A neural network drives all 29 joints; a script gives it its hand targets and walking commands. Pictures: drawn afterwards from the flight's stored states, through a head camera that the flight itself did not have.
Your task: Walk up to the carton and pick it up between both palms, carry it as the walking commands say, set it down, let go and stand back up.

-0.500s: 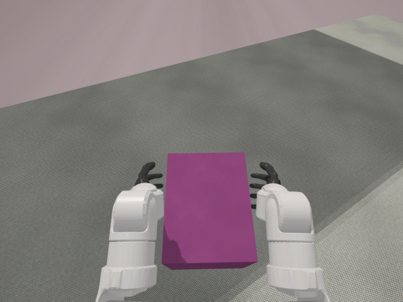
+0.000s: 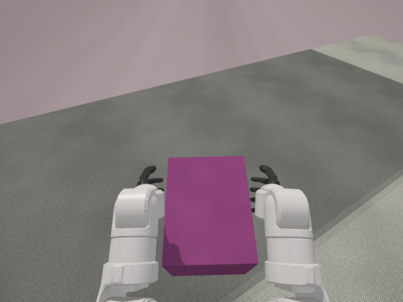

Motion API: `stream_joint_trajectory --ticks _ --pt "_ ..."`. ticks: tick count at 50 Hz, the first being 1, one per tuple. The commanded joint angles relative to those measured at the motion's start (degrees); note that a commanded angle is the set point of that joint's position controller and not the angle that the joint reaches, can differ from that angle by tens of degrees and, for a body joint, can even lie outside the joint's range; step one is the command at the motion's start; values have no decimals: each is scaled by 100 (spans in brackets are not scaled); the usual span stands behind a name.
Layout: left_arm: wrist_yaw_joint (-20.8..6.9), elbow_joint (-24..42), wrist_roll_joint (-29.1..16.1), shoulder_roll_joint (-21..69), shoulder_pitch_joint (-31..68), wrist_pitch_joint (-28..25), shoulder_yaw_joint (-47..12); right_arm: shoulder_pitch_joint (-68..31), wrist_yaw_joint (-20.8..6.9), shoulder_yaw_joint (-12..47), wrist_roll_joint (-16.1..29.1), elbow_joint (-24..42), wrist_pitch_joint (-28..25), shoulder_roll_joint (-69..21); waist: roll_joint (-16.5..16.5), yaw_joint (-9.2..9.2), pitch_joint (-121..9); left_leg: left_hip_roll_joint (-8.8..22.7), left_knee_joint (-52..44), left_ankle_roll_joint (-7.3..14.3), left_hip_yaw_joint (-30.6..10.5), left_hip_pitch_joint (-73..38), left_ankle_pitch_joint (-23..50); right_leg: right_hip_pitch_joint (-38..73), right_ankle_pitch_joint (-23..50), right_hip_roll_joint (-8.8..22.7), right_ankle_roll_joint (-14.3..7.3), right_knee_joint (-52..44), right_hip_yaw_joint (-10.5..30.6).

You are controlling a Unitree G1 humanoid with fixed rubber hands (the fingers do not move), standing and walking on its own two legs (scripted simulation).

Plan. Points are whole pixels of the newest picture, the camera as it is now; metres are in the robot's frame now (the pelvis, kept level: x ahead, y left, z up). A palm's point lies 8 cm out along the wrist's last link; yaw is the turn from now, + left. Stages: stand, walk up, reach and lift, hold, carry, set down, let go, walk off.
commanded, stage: carry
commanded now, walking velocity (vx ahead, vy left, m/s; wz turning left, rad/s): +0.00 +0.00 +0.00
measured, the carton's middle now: (207, 217) +0.33 +0.00 +0.00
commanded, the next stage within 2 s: none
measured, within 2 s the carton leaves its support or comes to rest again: neither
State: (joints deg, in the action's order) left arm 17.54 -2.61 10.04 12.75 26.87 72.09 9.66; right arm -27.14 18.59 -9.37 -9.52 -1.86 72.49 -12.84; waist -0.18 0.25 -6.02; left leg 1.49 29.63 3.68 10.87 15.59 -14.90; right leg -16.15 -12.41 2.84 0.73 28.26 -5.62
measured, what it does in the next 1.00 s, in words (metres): stands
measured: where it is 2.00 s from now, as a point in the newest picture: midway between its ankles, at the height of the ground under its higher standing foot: outside the picture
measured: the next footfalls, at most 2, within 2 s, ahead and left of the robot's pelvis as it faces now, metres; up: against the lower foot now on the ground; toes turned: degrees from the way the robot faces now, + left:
none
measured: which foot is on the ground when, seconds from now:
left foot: down 0.00-1.00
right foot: down 0.00-1.00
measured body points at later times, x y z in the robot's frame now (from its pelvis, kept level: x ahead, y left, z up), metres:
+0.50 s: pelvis -0.03 +0.02 -0.01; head -0.03 +0.02 +0.44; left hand +0.29 +0.15 +0.07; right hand +0.30 -0.09 +0.07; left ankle +0.02 +0.07 -0.74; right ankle +0.03 -0.13 -0.74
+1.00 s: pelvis -0.02 +0.03 +0.00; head -0.04 +0.03 +0.45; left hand +0.29 +0.16 +0.09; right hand +0.30 -0.09 +0.10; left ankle +0.02 +0.07 -0.74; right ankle +0.03 -0.13 -0.74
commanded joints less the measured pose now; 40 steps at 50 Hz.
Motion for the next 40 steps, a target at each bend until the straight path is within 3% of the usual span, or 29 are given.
stream_joint_trajectory --ticks 1,7,9,13,19,21,25,28,32,36,40 --pt "-2367 156 -2636 6294 3491 -115 -3307 -3450 -2516 3279 2628 170 -131 -6189 -22 25 -1433 848 -742 -153 -968 -265 243 543 561 527 -204 -300 629" --pt "-2356 230 -2655 6283 3510 -115 -3322 -3460 -2501 3308 2646 233 -126 -6188 -12 24 -1522 840 -722 -138 -970 -309 297 547 585 543 -214 -299 628" --pt "-2356 239 -2639 6303 3489 -111 -3344 -3417 -2514 3343 2647 210 -115 -6210 -90 9 -1547 707 -677 -167 -891 -297 342 558 737 667 -216 -320 681" --pt "-2371 215 -2631 6290 3399 -131 -3374 -3399 -2546 3435 2680 143 -120 -6261 153 -29 -1646 695 -303 -262 -821 -226 484 401 1088 1032 -130 -73 812" --pt "-2398 282 -2642 6196 3406 -148 -3370 -3404 -2544 3493 2696 158 -149 -6254 447 -45 -1531 584 52 -214 -846 15 273 -1 722 1301 -164 94 1016" --pt "-2401 354 -2673 6207 3439 -155 -3418 -3430 -2536 3511 2717 231 -167 -6242 341 -41 -1555 650 -63 -147 -1011 -45 225 -143 550 1246 -125 263 941" --pt "-2415 494 -2767 6291 3518 -156 -3541 -3377 -2509 3553 2711 363 -195 -6204 -393 -40 -1554 1204 -776 104 -1750 -404 471 -593 -250 749 146 927 381" --pt "-2441 566 -2855 6285 3532 -160 -3584 -3353 -2476 3602 2687 477 -210 -6212 -315 -51 -1592 1168 -688 82 -1546 -404 865 -413 -200 700 200 866 219" --pt "-2471 580 -2916 6279 3466 -160 -3602 -3345 -2436 3643 2658 626 -222 -6170 40 -43 -1841 1014 -534 -160 -1355 -413 849 -19 241 826 141 604 379" --pt "-2477 531 -2930 6286 3504 -148 -3618 -3374 -2419 3623 2616 647 -232 -6169 -111 -32 -1806 1131 -939 -265 -1502 -625 504 -106 -100 716 221 379 292" --pt "-2454 473 -2913 6283 3521 -137 -3619 -3332 -2432 3545 2581 540 -217 -6177 -136 -24 -1817 1139 -1041 -368 -1387 -719 698 42 48 695 249 150 281"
